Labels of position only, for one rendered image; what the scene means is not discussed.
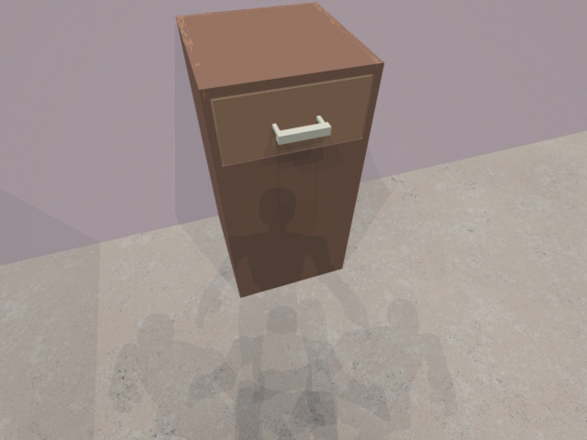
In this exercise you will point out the cabinet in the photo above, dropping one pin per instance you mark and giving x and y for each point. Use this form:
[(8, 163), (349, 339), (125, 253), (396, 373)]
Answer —
[(285, 217)]

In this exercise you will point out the drawer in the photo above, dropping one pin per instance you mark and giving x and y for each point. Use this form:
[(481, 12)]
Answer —
[(244, 121)]

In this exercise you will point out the handle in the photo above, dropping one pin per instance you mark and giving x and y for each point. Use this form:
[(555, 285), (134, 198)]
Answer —
[(303, 132)]

